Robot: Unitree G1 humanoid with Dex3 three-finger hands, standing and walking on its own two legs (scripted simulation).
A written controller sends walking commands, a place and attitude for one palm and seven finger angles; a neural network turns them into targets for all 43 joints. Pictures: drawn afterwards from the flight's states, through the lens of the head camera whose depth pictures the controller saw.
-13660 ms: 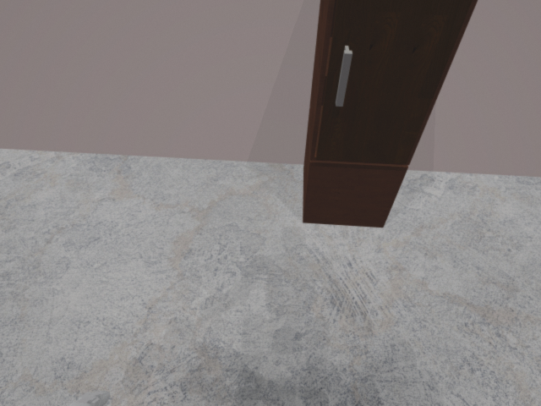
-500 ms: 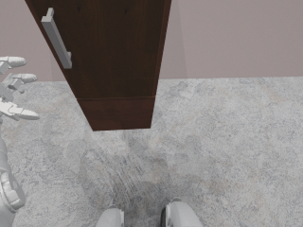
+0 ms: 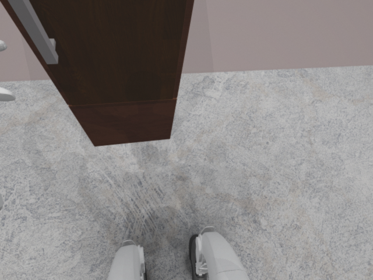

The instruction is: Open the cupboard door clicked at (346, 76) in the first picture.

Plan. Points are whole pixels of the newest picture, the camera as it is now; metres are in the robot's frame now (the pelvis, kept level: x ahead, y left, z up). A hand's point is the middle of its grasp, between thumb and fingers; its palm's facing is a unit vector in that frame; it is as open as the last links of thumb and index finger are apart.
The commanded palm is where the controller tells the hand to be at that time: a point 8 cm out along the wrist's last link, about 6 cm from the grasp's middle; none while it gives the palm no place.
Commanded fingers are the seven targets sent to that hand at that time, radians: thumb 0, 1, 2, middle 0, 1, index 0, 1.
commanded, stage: move the hooked fingers beside the handle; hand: left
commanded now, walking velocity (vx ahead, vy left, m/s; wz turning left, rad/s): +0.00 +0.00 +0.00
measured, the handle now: (36, 21) +0.62 +0.26 +0.08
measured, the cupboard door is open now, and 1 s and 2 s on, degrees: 0 0 0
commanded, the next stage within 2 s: slide the fingers in behind the handle in 1.08 s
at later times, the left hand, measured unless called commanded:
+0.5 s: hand out of the picture +0.56 +0.32 +0.09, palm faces +0.05 -1.00 -0.02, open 14.0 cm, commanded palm +0.55 +0.35 +0.08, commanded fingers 0.00 -0.50 0.30 -0.30 -1.20 -0.30 -1.20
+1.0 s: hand out of the picture +0.55 +0.32 +0.08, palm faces +0.06 -1.00 -0.01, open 14.0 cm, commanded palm +0.55 +0.35 +0.08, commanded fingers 0.00 -0.50 0.30 -0.30 -1.20 -0.30 -1.20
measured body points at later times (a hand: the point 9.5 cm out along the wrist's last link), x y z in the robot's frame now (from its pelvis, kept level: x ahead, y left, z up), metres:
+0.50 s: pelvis +0.01 +0.01 -0.01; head +0.22 +0.04 +0.39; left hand +0.55 +0.37 +0.09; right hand -0.03 -0.25 -0.09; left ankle +0.00 +0.11 -0.66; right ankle +0.06 -0.15 -0.66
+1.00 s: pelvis +0.02 +0.01 +0.00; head +0.21 +0.05 +0.40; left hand +0.54 +0.37 +0.09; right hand +0.01 -0.26 -0.09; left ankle +0.00 +0.11 -0.66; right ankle +0.06 -0.15 -0.66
